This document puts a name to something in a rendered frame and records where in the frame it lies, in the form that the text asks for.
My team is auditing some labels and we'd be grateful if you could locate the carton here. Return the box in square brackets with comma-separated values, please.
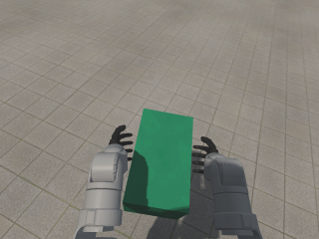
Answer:
[123, 109, 193, 220]

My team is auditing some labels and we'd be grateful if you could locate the robot right hand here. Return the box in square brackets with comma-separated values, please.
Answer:
[192, 136, 218, 174]

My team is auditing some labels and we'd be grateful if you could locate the left robot forearm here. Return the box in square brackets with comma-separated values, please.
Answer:
[73, 143, 128, 239]

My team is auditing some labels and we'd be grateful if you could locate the robot left hand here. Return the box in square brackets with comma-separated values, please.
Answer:
[109, 124, 134, 161]

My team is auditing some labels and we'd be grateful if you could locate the right robot forearm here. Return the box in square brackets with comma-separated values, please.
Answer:
[203, 152, 263, 239]

